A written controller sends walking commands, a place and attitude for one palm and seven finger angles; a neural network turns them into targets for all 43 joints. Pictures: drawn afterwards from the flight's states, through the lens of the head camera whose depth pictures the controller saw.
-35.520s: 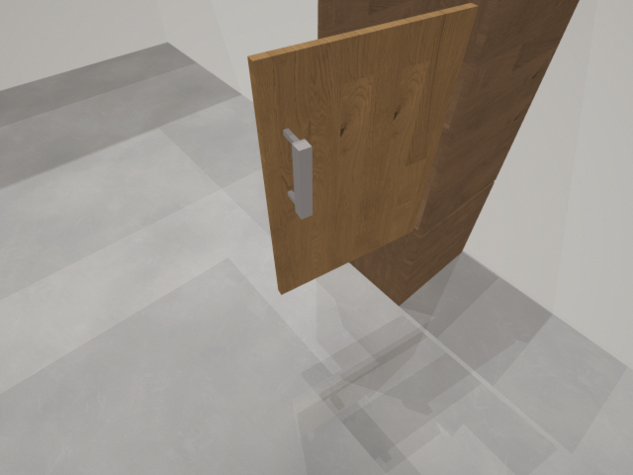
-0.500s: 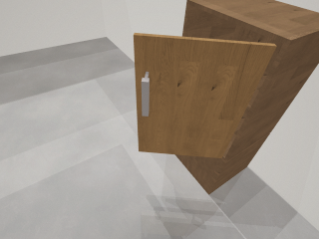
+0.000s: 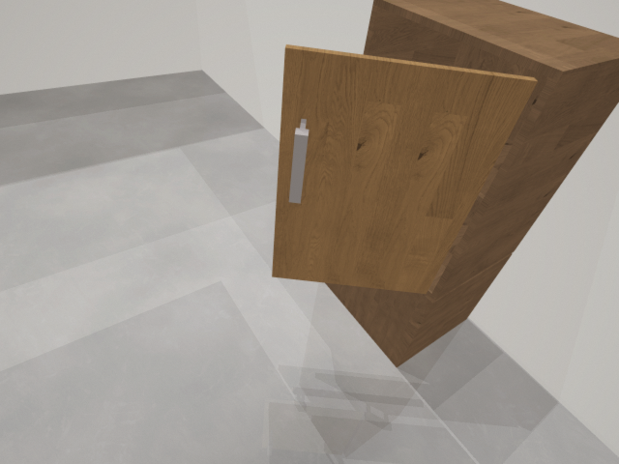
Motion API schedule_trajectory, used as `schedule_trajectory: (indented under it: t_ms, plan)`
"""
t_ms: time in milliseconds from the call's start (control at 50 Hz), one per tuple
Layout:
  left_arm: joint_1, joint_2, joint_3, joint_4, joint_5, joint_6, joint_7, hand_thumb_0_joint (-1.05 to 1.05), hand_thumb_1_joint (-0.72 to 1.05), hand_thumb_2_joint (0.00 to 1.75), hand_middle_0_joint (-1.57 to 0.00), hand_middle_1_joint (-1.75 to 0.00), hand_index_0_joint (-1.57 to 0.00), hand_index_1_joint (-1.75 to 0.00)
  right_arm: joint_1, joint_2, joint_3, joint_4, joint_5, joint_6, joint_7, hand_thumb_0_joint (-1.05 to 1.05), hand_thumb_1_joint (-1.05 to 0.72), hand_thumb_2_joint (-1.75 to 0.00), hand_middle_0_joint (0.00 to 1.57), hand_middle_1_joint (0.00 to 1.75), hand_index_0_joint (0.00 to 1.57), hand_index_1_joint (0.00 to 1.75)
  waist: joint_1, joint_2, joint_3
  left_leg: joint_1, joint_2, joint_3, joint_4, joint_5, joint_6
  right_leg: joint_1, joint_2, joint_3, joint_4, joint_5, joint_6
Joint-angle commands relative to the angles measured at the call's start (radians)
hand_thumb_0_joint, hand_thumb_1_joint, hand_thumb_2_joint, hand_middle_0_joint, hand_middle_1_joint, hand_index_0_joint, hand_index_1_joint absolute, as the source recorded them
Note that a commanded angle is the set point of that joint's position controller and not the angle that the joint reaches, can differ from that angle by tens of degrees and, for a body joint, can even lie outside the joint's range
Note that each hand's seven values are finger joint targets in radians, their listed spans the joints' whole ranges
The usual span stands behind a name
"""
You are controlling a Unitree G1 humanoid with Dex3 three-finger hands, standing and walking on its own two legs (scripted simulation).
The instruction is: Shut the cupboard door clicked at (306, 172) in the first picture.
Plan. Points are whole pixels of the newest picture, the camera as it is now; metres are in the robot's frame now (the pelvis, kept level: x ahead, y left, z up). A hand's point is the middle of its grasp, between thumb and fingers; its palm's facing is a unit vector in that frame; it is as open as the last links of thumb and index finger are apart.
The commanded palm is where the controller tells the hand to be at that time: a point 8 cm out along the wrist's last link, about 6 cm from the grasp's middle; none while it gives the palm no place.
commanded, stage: come to a stop and stand still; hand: left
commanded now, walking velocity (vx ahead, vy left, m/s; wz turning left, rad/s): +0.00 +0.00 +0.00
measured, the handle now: (299, 161) +0.64 +0.05 +0.07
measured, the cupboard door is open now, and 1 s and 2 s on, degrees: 53 53 53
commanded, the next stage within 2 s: look again from close up in 1.30 s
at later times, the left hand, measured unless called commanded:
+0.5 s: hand out of the picture -0.13 +0.18 -0.15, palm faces +0.00 -0.99 -0.14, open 7.4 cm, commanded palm none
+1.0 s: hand out of the picture +0.04 +0.20 -0.15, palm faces -0.04 -0.97 -0.23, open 7.3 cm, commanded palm none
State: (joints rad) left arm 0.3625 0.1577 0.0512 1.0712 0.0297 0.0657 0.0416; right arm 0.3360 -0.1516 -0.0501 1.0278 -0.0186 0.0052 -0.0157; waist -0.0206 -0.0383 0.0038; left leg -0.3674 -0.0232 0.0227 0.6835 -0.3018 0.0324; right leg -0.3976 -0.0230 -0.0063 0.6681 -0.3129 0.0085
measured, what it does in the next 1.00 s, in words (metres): steps on the spot: right foot, then left foot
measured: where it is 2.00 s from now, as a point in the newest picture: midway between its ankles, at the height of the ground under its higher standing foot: outside the picture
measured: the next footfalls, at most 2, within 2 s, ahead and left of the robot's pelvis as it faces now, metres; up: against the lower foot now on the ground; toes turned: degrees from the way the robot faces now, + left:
right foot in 0.28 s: -0.08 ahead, -0.07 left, +0.00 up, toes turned -7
left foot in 0.62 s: -0.01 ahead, +0.16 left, +0.00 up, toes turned +0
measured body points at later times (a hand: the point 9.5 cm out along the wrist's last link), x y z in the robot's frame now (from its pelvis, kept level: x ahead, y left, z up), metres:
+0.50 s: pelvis -0.08 +0.02 +0.03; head -0.09 +0.04 +0.48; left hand -0.13 +0.23 -0.14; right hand -0.13 -0.22 -0.11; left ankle -0.03 +0.13 -0.65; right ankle -0.12 -0.06 -0.71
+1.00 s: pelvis -0.04 +0.02 +0.02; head -0.01 +0.00 +0.46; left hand +0.04 +0.25 -0.13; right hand -0.07 -0.17 -0.15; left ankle -0.05 +0.16 -0.71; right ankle +0.00 -0.10 -0.72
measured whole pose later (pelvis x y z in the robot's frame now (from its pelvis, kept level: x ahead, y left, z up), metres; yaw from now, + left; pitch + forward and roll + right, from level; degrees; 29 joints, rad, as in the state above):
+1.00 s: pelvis -0.04 +0.02 +0.02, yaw -3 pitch +0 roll +1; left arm 0.21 0.17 0.04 1.00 0.02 0.00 0.02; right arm 0.32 -0.08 -0.01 1.08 -0.02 0.01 -0.03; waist -0.03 0.01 0.05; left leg -0.23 0.05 0.05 0.57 -0.35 -0.02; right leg -0.35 -0.04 -0.04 0.58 -0.21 0.00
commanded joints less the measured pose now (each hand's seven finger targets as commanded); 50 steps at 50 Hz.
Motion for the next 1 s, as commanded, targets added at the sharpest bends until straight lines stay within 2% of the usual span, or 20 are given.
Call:
schedule_trajectory:
  t_ms: [0, 80, 160, 200, 220, 240, 260, 280, 420, 540, 560, 580, 600, 620, 740, 840, 880, 920, 940, 980]
  plan:
    - [0.053, 0.057, 0.025, -0.084, -0.002, -0.021, -0.004, 0.00, 0.90, 0.90, -0.20, -0.30, -0.20, -0.30, -0.081, -0.151, -0.008, -0.069, -0.014, -0.012, -0.020, 0.00, -0.90, -0.90, 0.20, 0.30, 0.20, 0.30, 0.094, 0.307, 0.130, -0.362, 0.300, -0.513, -0.647, -0.603, 0.099, 0.040, 0.047, 0.066, 0.486, -0.073, -0.023]
    - [0.161, 0.045, 0.018, -0.032, 0.004, -0.020, -0.019, 0.00, 0.90, 0.90, -0.20, -0.30, -0.20, -0.30, -0.097, -0.140, -0.008, -0.070, -0.016, -0.027, -0.018, 0.00, -0.90, -0.90, 0.20, 0.30, 0.20, 0.30, 0.102, 0.112, 0.053, -0.216, 0.219, -0.325, -0.611, -0.413, 0.056, 0.047, 0.055, -0.003, 0.501, -0.055, -0.026]
    - [0.194, 0.044, 0.002, -0.049, -0.004, -0.014, -0.024, 0.00, 0.90, 0.90, -0.20, -0.30, -0.20, -0.30, 0.025, -0.130, -0.016, -0.022, -0.025, -0.004, -0.027, 0.00, -0.90, -0.90, 0.20, 0.30, 0.20, 0.30, 0.039, 0.180, 0.087, -0.044, 0.217, -0.288, -0.663, -0.386, 0.033, 0.202, 0.080, -0.090, -0.016, -0.273, -0.068]
    - [0.297, 0.034, 0.003, -0.010, -0.020, -0.009, -0.024, 0.00, 0.90, 0.90, -0.20, -0.30, -0.20, -0.30, 0.058, -0.141, -0.024, -0.001, -0.020, 0.017, -0.026, 0.00, -0.90, -0.90, 0.20, 0.30, 0.20, 0.30, 0.058, 0.109, 0.090, -0.005, 0.142, -0.177, -0.616, -0.263, -0.052, 0.379, 0.124, -0.143, -0.378, -0.165, -0.090]
    - [0.323, 0.048, 0.008, 0.003, -0.022, -0.010, -0.017, 0.00, 0.90, 0.90, -0.20, -0.30, -0.20, -0.30, 0.059, -0.117, -0.025, 0.003, -0.007, 0.029, -0.022, 0.00, -0.90, -0.90, 0.20, 0.30, 0.20, 0.30, 0.063, 0.025, 0.107, -0.054, 0.071, -0.060, -0.490, -0.165, -0.108, 0.461, 0.079, -0.093, -0.485, -0.061, -0.117]
    - [0.304, 0.090, 0.012, -0.014, -0.014, -0.015, -0.001, 0.00, 0.90, 0.90, -0.20, -0.30, -0.20, -0.30, 0.063, -0.051, -0.016, -0.007, 0.009, 0.035, -0.026, 0.00, -0.90, -0.90, 0.20, 0.30, 0.20, 0.30, 0.055, -0.164, 0.125, -0.118, -0.030, 0.064, -0.162, -0.125, -0.119, 0.411, -0.110, 0.124, -0.587, -0.143, -0.171]
    - [0.154, 0.134, 0.008, -0.066, -0.004, -0.022, 0.008, 0.00, 0.90, 0.90, -0.20, -0.30, -0.20, -0.30, 0.072, -0.028, -0.020, -0.013, 0.002, 0.035, -0.022, 0.00, -0.90, -0.90, 0.20, 0.30, 0.20, 0.30, 0.000, -0.197, 0.186, -0.140, -0.055, 0.063, 0.194, -0.122, -0.075, 0.191, -0.295, 0.250, -0.647, -0.224, -0.240]
    - [-0.038, 0.154, 0.012, -0.133, -0.009, -0.038, 0.010, 0.00, 0.90, 0.90, -0.20, -0.30, -0.20, -0.30, 0.080, -0.084, -0.039, -0.035, -0.003, 0.050, -0.007, 0.00, -0.90, -0.90, 0.20, 0.30, 0.20, 0.30, -0.074, -0.125, 0.159, -0.170, -0.014, -0.016, 0.458, -0.079, -0.060, 0.077, -0.321, 0.249, -0.633, -0.193, -0.267]
    - [0.070, 0.120, 0.008, -0.066, 0.003, -0.121, -0.007, 0.00, 0.90, 0.90, -0.20, -0.30, -0.20, -0.30, -0.003, -0.054, -0.033, -0.075, -0.007, -0.002, 0.029, 0.00, -0.90, -0.90, 0.20, 0.30, 0.20, 0.30, 0.004, -0.033, 0.162, -0.226, 0.081, 0.029, 0.285, 0.018, -0.020, 0.173, -0.232, 0.186, -0.570, -0.261, -0.222]
    - [0.106, 0.128, 0.015, -0.038, 0.002, -0.093, -0.023, 0.00, 0.90, 0.90, -0.20, -0.30, -0.20, -0.30, 0.080, -0.015, -0.003, -0.038, -0.008, -0.034, 0.012, 0.00, -0.90, -0.90, 0.20, 0.30, 0.20, 0.30, 0.009, -0.056, 0.108, 0.162, 0.030, 0.110, -0.207, -0.005, -0.009, 0.062, -0.147, 0.111, -0.376, -0.274, -0.156]
    - [0.121, 0.092, 0.006, -0.039, 0.001, -0.086, -0.024, 0.00, 0.90, 0.90, -0.20, -0.30, -0.20, -0.30, 0.136, -0.032, 0.001, -0.007, -0.004, -0.040, 0.002, 0.00, -0.90, -0.90, 0.20, 0.30, 0.20, 0.30, 0.000, 0.031, 0.108, 0.265, 0.057, 0.067, -0.304, -0.021, -0.008, 0.017, -0.099, 0.065, -0.244, -0.236, -0.126]
    - [0.128, 0.036, -0.005, -0.053, -0.006, -0.082, -0.031, 0.00, 0.90, 0.90, -0.20, -0.30, -0.20, -0.30, 0.201, -0.097, -0.007, 0.015, -0.009, -0.047, -0.008, 0.00, -0.90, -0.90, 0.20, 0.30, 0.20, 0.30, -0.015, 0.250, 0.082, 0.354, 0.239, -0.194, -0.399, -0.140, 0.044, -0.115, -0.027, -0.016, -0.020, -0.198, -0.082]
    - [0.100, 0.014, -0.011, -0.092, -0.002, -0.082, -0.037, 0.00, 0.90, 0.90, -0.20, -0.30, -0.20, -0.30, 0.266, -0.178, -0.022, 0.016, -0.013, -0.040, -0.018, 0.00, -0.90, -0.90, 0.20, 0.30, 0.20, 0.30, -0.035, 0.333, 0.069, 0.343, 0.425, -0.471, -0.498, -0.194, 0.136, -0.236, 0.027, -0.093, 0.182, -0.257, -0.049]
    - [0.021, 0.039, -0.006, -0.118, 0.008, -0.072, -0.041, 0.00, 0.90, 0.90, -0.20, -0.30, -0.20, -0.30, 0.259, -0.192, -0.022, 0.019, -0.020, -0.033, -0.024, 0.00, -0.90, -0.90, 0.20, 0.30, 0.20, 0.30, -0.051, 0.238, 0.084, 0.242, 0.452, -0.537, -0.556, -0.298, 0.172, -0.233, 0.004, -0.025, 0.322, -0.229, -0.062]
    - [-0.016, 0.016, -0.004, -0.099, -0.001, -0.053, -0.052, 0.00, 0.90, 0.90, -0.20, -0.30, -0.20, -0.30, 0.082, -0.089, 0.013, 0.002, -0.012, -0.058, -0.037, 0.00, -0.90, -0.90, 0.20, 0.30, 0.20, 0.30, 0.029, 0.151, 0.100, 0.097, 0.289, -0.143, -0.486, 0.194, 0.116, -0.125, -0.051, -0.003, 0.304, 0.013, -0.014]
    - [-0.067, 0.009, -0.004, -0.117, -0.013, -0.053, -0.042, 0.00, 0.90, 0.90, -0.20, -0.30, -0.20, -0.30, 0.041, -0.102, 0.000, 0.001, -0.016, -0.032, -0.034, 0.00, -0.90, -0.90, 0.20, 0.30, 0.20, 0.30, 0.018, 0.186, 0.075, 0.063, 0.270, -0.098, -0.394, 0.232, 0.108, 0.063, -0.028, -0.059, -0.023, 0.020, 0.005]
    - [-0.013, 0.038, 0.002, -0.091, -0.015, -0.067, -0.035, 0.00, 0.90, 0.90, -0.20, -0.30, -0.20, -0.30, 0.034, -0.083, 0.000, 0.005, -0.010, -0.025, -0.029, 0.00, -0.90, -0.90, 0.20, 0.30, 0.20, 0.30, 0.048, 0.099, 0.035, 0.022, 0.211, -0.066, -0.289, 0.189, 0.050, 0.234, -0.017, -0.061, -0.216, 0.159, 0.009]
    - [0.018, 0.121, 0.005, -0.066, -0.014, -0.084, -0.022, 0.00, 0.90, 0.90, -0.20, -0.30, -0.20, -0.30, 0.059, -0.008, 0.017, 0.001, 0.004, -0.020, -0.016, 0.00, -0.90, -0.90, 0.20, 0.30, 0.20, 0.30, 0.041, -0.138, -0.017, -0.068, 0.077, 0.045, -0.160, -0.120, -0.028, 0.341, -0.210, 0.156, -0.293, 0.250, -0.062]
    - [-0.001, 0.153, 0.002, -0.071, -0.013, -0.079, -0.023, 0.00, 0.90, 0.90, -0.20, -0.30, -0.20, -0.30, 0.079, 0.002, 0.017, 0.008, 0.002, -0.015, -0.012, 0.00, -0.90, -0.90, 0.20, 0.30, 0.20, 0.30, 0.021, -0.133, -0.025, 0.008, 0.052, 0.055, -0.128, -0.140, -0.030, 0.251, -0.260, 0.166, -0.316, 0.199, -0.096]
    - [-0.080, 0.134, -0.001, -0.079, -0.015, -0.081, -0.016, 0.00, 0.90, 0.90, -0.20, -0.30, -0.20, -0.30, 0.078, 0.001, 0.017, 0.036, -0.002, 0.005, -0.014, 0.00, -0.90, -0.90, 0.20, 0.30, 0.20, 0.30, 0.001, -0.239, 0.015, 0.103, 0.066, 0.043, -0.101, -0.083, -0.030, 0.107, -0.203, 0.152, -0.389, 0.032, -0.099]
